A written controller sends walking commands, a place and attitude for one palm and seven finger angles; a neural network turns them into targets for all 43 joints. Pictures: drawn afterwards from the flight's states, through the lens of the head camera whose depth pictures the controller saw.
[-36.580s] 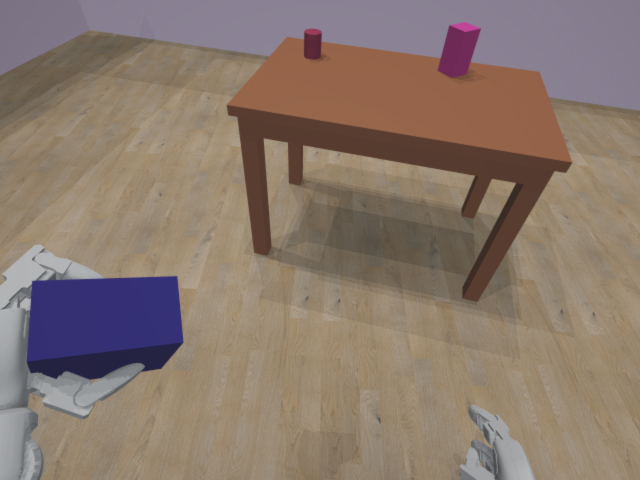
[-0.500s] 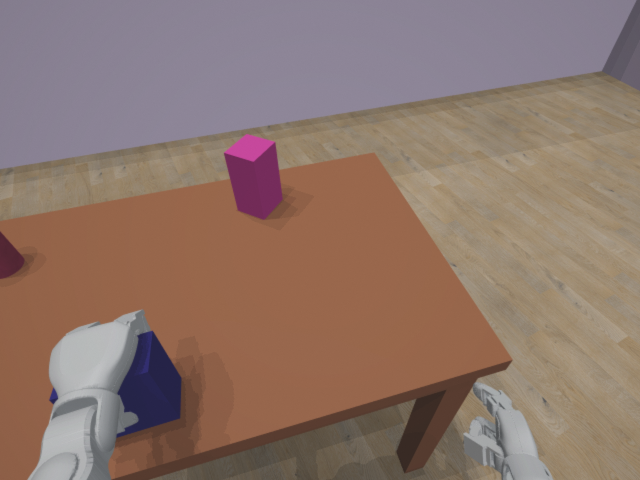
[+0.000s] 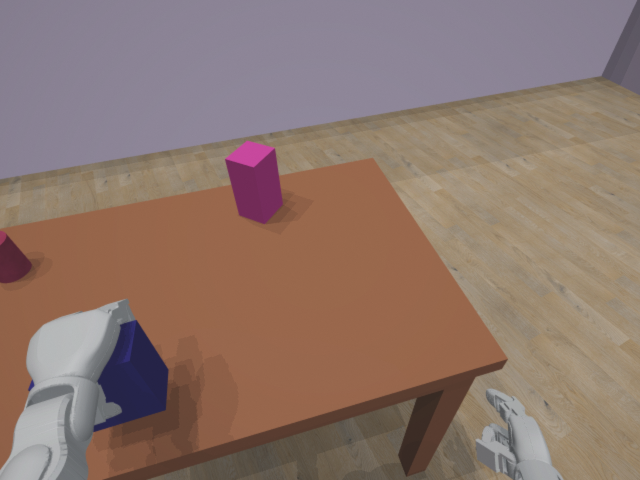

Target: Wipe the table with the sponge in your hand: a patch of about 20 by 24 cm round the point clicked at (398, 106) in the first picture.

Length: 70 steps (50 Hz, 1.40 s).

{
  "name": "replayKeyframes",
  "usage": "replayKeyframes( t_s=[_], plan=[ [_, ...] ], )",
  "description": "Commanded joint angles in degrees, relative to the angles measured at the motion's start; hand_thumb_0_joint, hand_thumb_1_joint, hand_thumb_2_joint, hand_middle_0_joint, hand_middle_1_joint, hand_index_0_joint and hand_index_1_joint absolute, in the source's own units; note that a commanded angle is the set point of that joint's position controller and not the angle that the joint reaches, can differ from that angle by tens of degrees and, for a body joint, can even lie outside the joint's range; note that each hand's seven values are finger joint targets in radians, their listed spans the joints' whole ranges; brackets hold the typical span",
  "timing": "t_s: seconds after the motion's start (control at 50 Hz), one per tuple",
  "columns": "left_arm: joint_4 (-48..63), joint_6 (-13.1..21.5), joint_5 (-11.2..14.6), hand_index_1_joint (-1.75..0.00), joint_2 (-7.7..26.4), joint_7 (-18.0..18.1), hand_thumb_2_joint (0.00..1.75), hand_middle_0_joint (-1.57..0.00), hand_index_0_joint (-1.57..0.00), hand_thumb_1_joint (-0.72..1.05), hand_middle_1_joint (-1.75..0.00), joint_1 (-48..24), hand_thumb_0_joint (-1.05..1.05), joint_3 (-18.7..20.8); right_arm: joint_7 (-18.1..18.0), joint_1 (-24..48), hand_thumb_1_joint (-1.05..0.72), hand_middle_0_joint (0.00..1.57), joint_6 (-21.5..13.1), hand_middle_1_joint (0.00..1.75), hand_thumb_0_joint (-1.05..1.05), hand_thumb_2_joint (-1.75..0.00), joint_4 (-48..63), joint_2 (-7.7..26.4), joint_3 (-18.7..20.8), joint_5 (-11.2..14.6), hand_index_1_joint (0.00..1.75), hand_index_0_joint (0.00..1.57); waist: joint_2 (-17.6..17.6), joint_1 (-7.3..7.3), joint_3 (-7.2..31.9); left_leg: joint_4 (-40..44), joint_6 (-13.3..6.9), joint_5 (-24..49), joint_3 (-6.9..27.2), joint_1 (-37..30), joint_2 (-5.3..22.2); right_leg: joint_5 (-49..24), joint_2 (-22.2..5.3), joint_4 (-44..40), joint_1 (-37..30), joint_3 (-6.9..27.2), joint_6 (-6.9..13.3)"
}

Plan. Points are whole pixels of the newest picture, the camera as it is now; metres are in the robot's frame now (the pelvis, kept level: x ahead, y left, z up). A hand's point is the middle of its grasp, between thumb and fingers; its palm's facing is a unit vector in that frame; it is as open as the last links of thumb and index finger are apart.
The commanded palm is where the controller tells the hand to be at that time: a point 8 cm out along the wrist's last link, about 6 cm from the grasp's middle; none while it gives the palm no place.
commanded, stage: lift the sponge slowly off the table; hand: left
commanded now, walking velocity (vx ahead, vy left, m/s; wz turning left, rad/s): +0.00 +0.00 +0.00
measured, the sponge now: (113, 386) +0.20 +0.32 +0.00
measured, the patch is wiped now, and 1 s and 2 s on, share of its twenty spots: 0.90 0.90 0.90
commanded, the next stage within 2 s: bring the sponge back beside the body in 0.74 s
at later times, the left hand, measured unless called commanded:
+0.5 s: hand (88, 346) +0.21 +0.32 +0.08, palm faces +0.02 -0.08 -1.00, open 10.6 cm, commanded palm +0.18 +0.32 +0.14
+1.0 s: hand (88, 347) +0.20 +0.31 +0.09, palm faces +0.02 -0.08 -1.00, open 10.6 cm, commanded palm +0.18 +0.31 +0.15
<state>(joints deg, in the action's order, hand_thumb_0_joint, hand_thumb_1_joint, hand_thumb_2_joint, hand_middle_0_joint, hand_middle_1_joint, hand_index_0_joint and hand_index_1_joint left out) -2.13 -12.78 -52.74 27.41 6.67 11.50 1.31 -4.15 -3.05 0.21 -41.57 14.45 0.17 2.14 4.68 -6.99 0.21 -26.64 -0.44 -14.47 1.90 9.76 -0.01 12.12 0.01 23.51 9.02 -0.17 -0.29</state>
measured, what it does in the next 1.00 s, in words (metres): stands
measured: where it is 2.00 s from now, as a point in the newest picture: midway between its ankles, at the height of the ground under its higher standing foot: outside the picture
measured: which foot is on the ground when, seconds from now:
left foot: down 0.00-1.00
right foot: down 0.00-1.00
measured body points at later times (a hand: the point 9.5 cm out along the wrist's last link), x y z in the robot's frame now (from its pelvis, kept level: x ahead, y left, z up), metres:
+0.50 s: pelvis +0.00 +0.01 +0.00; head -0.02 -0.01 +0.45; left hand +0.21 +0.32 +0.13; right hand +0.24 -0.19 -0.08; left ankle +0.00 +0.12 -0.74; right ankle +0.01 -0.13 -0.74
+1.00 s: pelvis -0.01 +0.00 +0.00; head -0.02 -0.03 +0.45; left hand +0.20 +0.31 +0.14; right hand +0.24 -0.20 -0.08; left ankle +0.00 +0.12 -0.74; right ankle +0.01 -0.13 -0.74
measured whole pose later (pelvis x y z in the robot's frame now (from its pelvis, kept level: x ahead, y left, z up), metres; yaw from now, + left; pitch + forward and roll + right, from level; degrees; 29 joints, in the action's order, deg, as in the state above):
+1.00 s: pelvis -0.01 +0.00 +0.00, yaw +0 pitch -4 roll -1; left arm 7.6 -15.8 -50.8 30.4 0.3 10.8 1.6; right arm -3.9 -2.0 0.3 -40.1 14.4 -1.9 2.2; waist 5.2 -7.4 -1.2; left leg -23.6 -0.6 -12.5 2.1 6.7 -0.5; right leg 10.4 -0.4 20.6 5.9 -0.2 -0.4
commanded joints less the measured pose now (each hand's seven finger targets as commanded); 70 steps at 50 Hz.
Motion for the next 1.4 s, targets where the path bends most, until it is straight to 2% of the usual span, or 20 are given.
replayKeyframes(
  t_s=[0.0,0.1,0.22,0.26,0.3,0.36,0.52,0.6,0.64,0.7,0.74,0.9,0.94,1.0,1.02,1.16,1.26,1.3,1.32,1.38],
  plan=[
    [12.24,-0.05,-0.69,-1.60,15.88,1.33,1.30,-1.20,-1.20,0.10,-1.60,-11.25,0.00,10.31,-0.37,11.64,-0.90,0.20,-2.99,0.30,0.00,-0.90,9.87,6.72,1.95,-0.10,0.30,0.20,0.11,-0.53,7.88,4.24,-1.78,10.66,2.00,-3.17,-1.54,-5.70,1.04,-4.83,-1.98,2.96,4.37],
    [14.33,1.07,-0.50,-1.60,17.18,0.61,1.30,-1.20,-1.20,0.10,-1.60,-11.50,0.00,11.46,-0.66,11.46,-0.90,0.20,-3.33,0.30,0.00,-0.90,10.09,6.72,2.02,-0.26,0.30,0.20,0.75,-0.63,8.73,4.11,-1.88,11.39,2.22,-4.38,-1.61,-6.23,1.04,-5.18,-2.39,3.30,4.33],
    [15.27,1.36,-0.40,-1.60,15.26,-0.06,1.30,-1.20,-1.20,0.10,-1.60,-15.86,0.00,8.75,-1.01,11.28,-0.90,0.20,-3.99,0.30,0.00,-0.90,10.25,6.20,1.69,-0.13,0.30,0.20,1.65,0.21,8.43,5.07,-1.86,10.16,1.94,-4.30,-1.36,-4.70,1.03,-5.16,-1.81,1.66,4.08],
    [13.66,0.96,-0.45,-1.60,15.89,-0.28,1.30,-1.20,-1.20,0.10,-1.60,-15.99,0.00,9.05,-1.15,11.14,-0.90,0.20,-3.87,0.30,0.00,-0.90,9.78,6.53,1.74,-0.23,0.30,0.20,-0.10,0.22,8.10,5.08,-1.75,10.43,1.84,-4.20,-1.28,-4.97,0.92,-5.51,-1.73,1.71,4.00],
    [16.28,0.48,-0.65,-1.60,17.60,-0.46,1.30,-1.20,-1.20,0.10,-1.60,-15.44,0.00,10.80,-0.86,12.14,-0.90,0.20,-3.73,0.30,0.00,-0.90,10.41,6.60,1.49,-0.14,0.30,0.20,2.60,-0.75,9.59,6.01,-1.42,11.28,2.75,-4.81,-1.26,-5.90,1.22,-5.12,-3.81,2.54,4.52],
    [16.14,-0.47,-0.40,-1.60,16.26,-0.90,1.30,-1.20,-1.20,0.10,-1.60,-13.67,0.00,9.68,-0.62,11.76,-0.90,0.20,-3.51,0.30,0.00,-0.90,10.25,6.52,1.41,-0.23,0.30,0.20,0.63,-0.56,9.28,5.98,-1.41,12.80,2.68,-4.43,-0.93,-6.87,0.99,-5.05,-3.84,1.33,4.19],
    [21.57,-3.91,0.08,-1.60,15.49,-2.55,1.30,-1.20,-1.20,0.10,-1.60,-12.23,0.00,8.74,0.21,13.30,-0.90,0.20,-2.65,0.30,0.00,-0.90,11.72,6.20,0.55,-0.09,0.30,0.20,1.97,-0.95,9.78,7.01,-1.42,14.09,2.79,-4.48,-0.54,-7.96,0.92,-4.67,-6.21,0.83,4.21],
    [21.31,-4.97,0.14,-1.60,18.47,-3.47,1.30,-1.20,-1.20,0.10,-1.60,-13.66,0.00,10.79,-0.05,14.09,-0.90,0.20,-2.40,0.30,0.00,-0.90,11.63,6.72,0.24,0.09,0.30,0.20,1.43,-0.96,7.67,7.45,-1.47,12.03,3.48,-4.12,-0.67,-6.29,1.16,-5.65,-5.48,2.38,4.46],
    [20.85,-4.76,-0.01,-1.60,16.02,-4.00,1.30,-1.20,-1.20,0.10,-1.60,-16.56,0.00,7.79,-0.32,13.50,-0.90,0.20,-2.66,0.30,0.00,-0.90,11.51,6.35,0.07,0.11,0.30,0.20,1.05,-0.17,7.77,7.39,-1.58,11.46,2.84,-4.35,-0.68,-5.71,0.80,-5.71,-4.44,1.10,4.04],
    [19.54,-4.47,0.04,-1.60,17.46,-4.64,1.30,-1.20,-1.20,0.10,-1.60,-16.48,0.00,9.16,-0.49,13.75,-0.90,0.20,-2.65,0.30,0.00,-0.90,11.32,6.62,0.11,0.29,0.30,0.20,0.91,-0.19,7.22,7.77,-1.61,9.51,3.08,-4.31,-0.77,-4.48,1.34,-6.26,-4.31,2.33,4.36],
    [20.91,-3.38,-0.14,-1.60,15.68,-4.87,1.30,-1.20,-1.20,0.10,-1.60,-17.97,0.00,7.02,-0.58,13.10,-0.90,0.20,-3.19,0.30,0.00,-0.90,11.49,6.24,0.10,0.07,0.30,0.20,1.47,0.00,8.91,7.28,-1.74,10.76,2.70,-5.02,-0.90,-5.41,0.91,-5.88,-4.51,1.27,4.07],
    [21.94,-2.64,0.16,-1.60,19.33,-3.54,1.30,-1.20,-1.20,0.10,-1.60,-12.60,0.00,12.45,-0.14,13.62,-0.90,0.20,-3.04,0.30,0.00,-0.90,11.48,6.63,0.47,-0.15,0.30,0.20,1.89,-1.31,8.90,6.80,-1.58,12.55,3.18,-5.02,-0.99,-6.91,1.29,-5.91,-5.90,3.28,4.62],
    [21.94,-3.01,0.48,-1.60,16.67,-3.47,1.30,-1.20,-1.20,0.10,-1.60,-12.40,0.00,10.05,-0.04,13.30,-0.90,0.20,-3.17,0.30,0.00,-0.90,11.72,6.17,0.31,-0.17,0.30,0.20,0.65,-1.01,8.27,6.65,-1.58,13.00,2.66,-4.63,-0.96,-7.05,0.80,-5.81,-5.32,1.86,4.18],
    [21.89,-4.18,0.73,-1.60,19.02,-3.54,1.30,-1.20,-1.20,0.10,-1.60,-11.78,0.00,12.19,-0.01,14.11,-0.90,0.20,-2.75,0.30,0.00,-0.90,11.35,6.77,0.38,0.01,0.30,0.20,1.11,-0.96,7.85,6.44,-1.53,12.12,2.83,-4.77,-1.10,-6.47,1.14,-6.39,-5.04,3.74,4.47],
    [22.89,-4.15,0.85,-1.60,16.73,-3.69,1.30,-1.20,-1.20,0.10,-1.60,-12.67,0.00,9.88,0.00,13.74,-0.90,0.20,-2.84,0.30,0.00,-0.90,11.82,6.30,0.30,0.00,0.30,0.20,1.53,-0.59,8.67,6.30,-1.73,12.37,2.10,-4.77,-1.04,-6.69,0.72,-5.90,-5.31,2.24,4.13],
    [22.75,-3.53,0.98,-1.60,16.96,-4.93,1.30,-1.20,-1.20,0.10,-1.60,-12.25,0.00,9.30,-0.50,13.15,-0.90,0.20,-3.31,0.30,0.00,-0.90,11.64,6.48,0.46,-0.13,0.30,0.20,-0.51,-0.35,7.52,6.02,-1.98,11.54,2.45,-5.15,-1.10,-5.70,0.68,-6.46,-4.08,2.17,3.84],
    [25.46,-2.84,0.54,-1.60,16.68,-4.41,1.30,-1.20,-1.20,0.10,-1.60,-12.37,0.00,9.19,-0.44,13.14,-0.90,0.20,-3.70,0.30,0.00,-0.90,11.76,6.15,0.49,-0.29,0.30,0.20,1.62,-0.73,8.76,6.22,-1.82,12.68,2.51,-5.83,-1.04,-6.59,0.81,-6.13,-4.92,2.25,4.10],
    [25.93,-3.55,0.47,-1.60,18.53,-3.96,1.30,-1.20,-1.20,0.10,-1.60,-10.95,0.00,11.74,-0.33,14.34,-0.90,0.20,-3.72,0.30,0.00,-0.90,12.04,6.26,0.36,-0.20,0.30,0.20,0.85,-1.33,8.16,6.30,-1.78,12.79,2.97,-5.69,-1.08,-6.88,1.29,-6.18,-5.33,4.01,4.52],
    [26.23,-3.82,0.41,-1.60,16.40,-3.95,1.30,-1.20,-1.20,0.10,-1.60,-10.65,0.00,9.68,-0.13,13.79,-0.90,0.20,-3.56,0.30,0.00,-0.90,12.20,5.93,0.25,-0.21,0.30,0.20,0.95,-1.08,8.89,6.23,-1.84,12.97,2.29,-5.30,-0.99,-6.71,0.89,-5.74,-5.68,2.28,4.16],
    [24.61,-5.38,0.69,-1.60,16.42,-3.92,1.30,-1.20,-1.20,0.10,-1.60,-10.74,0.00,9.38,0.12,14.17,-0.90,0.20,-2.87,0.30,0.00,-0.90,11.72,6.30,0.23,-0.19,0.30,0.20,0.08,-1.17,6.82,6.71,-1.58,11.88,2.42,-4.42,-1.02,-5.97,0.58,-6.32,-4.56,2.72,3.96]
  ],
)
